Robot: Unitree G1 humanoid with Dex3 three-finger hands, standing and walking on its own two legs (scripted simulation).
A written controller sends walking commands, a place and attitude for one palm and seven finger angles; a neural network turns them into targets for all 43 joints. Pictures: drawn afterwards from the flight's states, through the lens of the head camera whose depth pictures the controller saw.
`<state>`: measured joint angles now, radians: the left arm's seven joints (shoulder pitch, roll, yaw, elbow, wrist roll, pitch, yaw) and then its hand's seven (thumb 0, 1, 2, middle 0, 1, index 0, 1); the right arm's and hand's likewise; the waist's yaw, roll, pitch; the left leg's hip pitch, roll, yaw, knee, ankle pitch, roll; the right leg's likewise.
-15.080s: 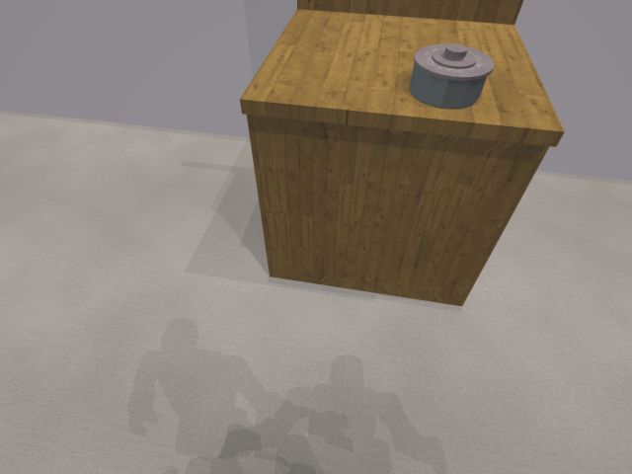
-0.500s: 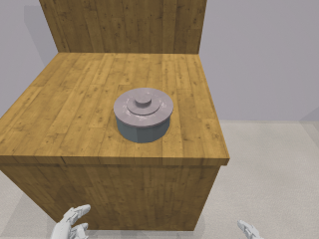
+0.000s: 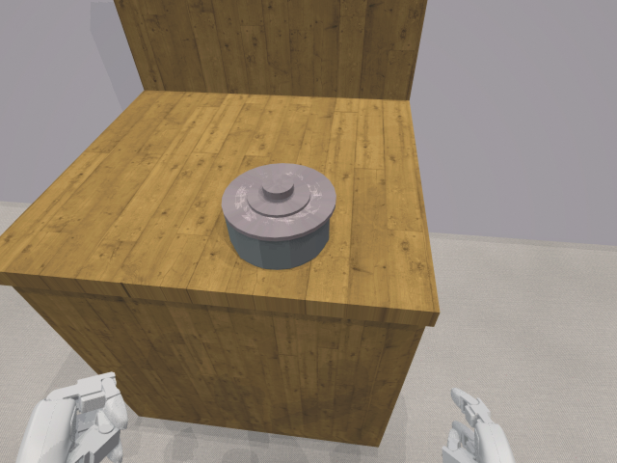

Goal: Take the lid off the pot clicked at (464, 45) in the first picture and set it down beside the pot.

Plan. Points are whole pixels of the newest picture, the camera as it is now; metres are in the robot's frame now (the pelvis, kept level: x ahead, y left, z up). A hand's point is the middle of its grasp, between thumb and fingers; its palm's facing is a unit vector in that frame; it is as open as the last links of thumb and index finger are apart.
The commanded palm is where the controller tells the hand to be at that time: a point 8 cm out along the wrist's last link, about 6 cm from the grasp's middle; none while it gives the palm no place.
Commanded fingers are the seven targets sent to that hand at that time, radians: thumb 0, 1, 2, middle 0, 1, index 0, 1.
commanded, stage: raise the hand higher, near the body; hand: left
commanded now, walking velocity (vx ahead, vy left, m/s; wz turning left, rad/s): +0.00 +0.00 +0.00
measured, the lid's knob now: (278, 186) +0.49 +0.11 +0.11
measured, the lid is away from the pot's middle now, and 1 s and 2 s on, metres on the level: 0.00 0.00 0.00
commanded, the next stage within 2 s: reach forward and open the fingers in 0.76 s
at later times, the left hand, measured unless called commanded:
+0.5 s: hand (116, 370) +0.17 +0.23 +0.10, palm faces +0.30 -0.84 -0.45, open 3.1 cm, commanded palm +0.12 +0.26 +0.14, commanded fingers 0.00 0.90 0.90 -1.30 -1.50 -1.30 -1.50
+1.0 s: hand (104, 318) +0.21 +0.24 +0.15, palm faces +0.23 -0.40 -0.89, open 3.0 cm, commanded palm +0.17 +0.26 +0.19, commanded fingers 0.00 0.64 1.07 -1.23 -1.22 -1.23 -1.22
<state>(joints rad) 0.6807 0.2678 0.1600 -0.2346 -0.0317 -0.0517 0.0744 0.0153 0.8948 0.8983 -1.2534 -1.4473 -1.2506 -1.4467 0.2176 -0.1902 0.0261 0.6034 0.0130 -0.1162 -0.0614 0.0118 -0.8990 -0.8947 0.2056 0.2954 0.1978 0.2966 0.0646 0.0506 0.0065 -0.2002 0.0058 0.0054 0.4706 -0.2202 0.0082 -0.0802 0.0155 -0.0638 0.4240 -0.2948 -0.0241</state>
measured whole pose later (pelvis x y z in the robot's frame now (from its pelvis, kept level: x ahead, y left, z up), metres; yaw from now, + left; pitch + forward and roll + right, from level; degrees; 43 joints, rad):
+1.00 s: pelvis +0.01 +0.01 +0.00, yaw -2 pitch +0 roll +0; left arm 0.54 0.49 0.22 -0.58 0.48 0.05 0.09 0.01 0.84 0.93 -1.30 -1.45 -1.29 -1.45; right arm 0.17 -0.25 0.02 0.54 0.01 0.05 -0.01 0.01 -0.90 -0.89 0.20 0.30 0.20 0.30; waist 0.08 0.08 -0.02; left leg -0.24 0.00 0.04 0.50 -0.26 0.02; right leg -0.15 0.00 -0.03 0.48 -0.33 -0.02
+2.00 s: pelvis -0.04 +0.04 +0.00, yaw +0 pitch -2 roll -1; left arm -0.20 0.70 0.02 -0.13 0.75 0.09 -0.38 0.00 -0.31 1.53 -0.88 -0.10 -0.88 -0.10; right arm 0.11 -0.28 0.03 0.56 0.06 0.07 0.02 0.01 -0.90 -0.90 0.20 0.29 0.19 0.30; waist 0.06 0.12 0.03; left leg -0.27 -0.05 0.02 0.44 -0.14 0.06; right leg -0.17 -0.04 -0.05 0.46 -0.25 0.02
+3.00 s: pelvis -0.01 +0.01 +0.00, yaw +0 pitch +1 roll +1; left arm -0.64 0.53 -0.23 0.19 0.82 0.25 -0.42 0.00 -0.32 1.54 -0.88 -0.08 -0.88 -0.08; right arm 0.10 -0.28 0.03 0.59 0.08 0.14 0.04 0.01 -0.90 -0.90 0.20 0.29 0.19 0.30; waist 0.02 0.11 0.00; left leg -0.29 -0.04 0.02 0.47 -0.19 0.03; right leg -0.21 -0.03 -0.05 0.52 -0.32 -0.01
